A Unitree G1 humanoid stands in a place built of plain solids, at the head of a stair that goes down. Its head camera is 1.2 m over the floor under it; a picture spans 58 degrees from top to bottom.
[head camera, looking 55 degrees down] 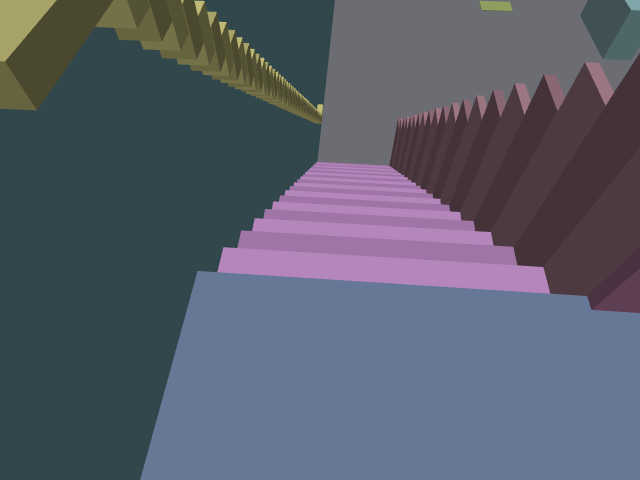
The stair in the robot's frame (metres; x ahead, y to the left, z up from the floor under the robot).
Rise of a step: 0.20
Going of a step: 0.23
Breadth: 1.23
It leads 4 degrees to the right of straight ahead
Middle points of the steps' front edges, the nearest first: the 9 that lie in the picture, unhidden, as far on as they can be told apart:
0.68 -0.22 0.00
0.90 -0.23 -0.20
1.13 -0.25 -0.40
1.36 -0.27 -0.60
1.58 -0.28 -0.80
1.81 -0.30 -1.00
2.04 -0.32 -1.20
2.27 -0.34 -1.40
2.49 -0.35 -1.61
